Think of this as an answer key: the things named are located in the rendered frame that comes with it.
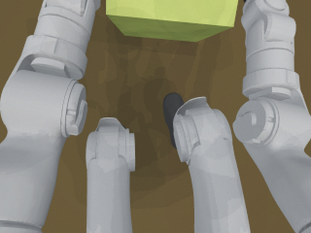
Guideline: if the robot right thigh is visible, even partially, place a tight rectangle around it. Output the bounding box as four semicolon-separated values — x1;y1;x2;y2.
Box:
173;106;251;233

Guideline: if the robot left forearm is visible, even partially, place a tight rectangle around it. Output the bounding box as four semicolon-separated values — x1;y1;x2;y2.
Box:
0;0;101;124

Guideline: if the robot right forearm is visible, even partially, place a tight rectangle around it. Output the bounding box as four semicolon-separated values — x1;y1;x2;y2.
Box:
241;0;309;113

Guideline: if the robot thigh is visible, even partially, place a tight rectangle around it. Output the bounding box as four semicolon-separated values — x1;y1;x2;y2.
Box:
86;126;135;233
173;106;251;233

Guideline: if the carton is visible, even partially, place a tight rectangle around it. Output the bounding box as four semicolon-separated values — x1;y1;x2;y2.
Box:
106;0;238;42

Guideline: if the left robot upper arm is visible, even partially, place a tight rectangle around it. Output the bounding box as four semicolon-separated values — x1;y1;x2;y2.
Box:
0;70;87;233

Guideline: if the robot left thigh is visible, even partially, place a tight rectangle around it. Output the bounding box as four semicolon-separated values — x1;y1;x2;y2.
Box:
86;126;135;233

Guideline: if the right robot upper arm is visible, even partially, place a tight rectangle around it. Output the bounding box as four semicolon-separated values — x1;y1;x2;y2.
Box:
232;97;311;233

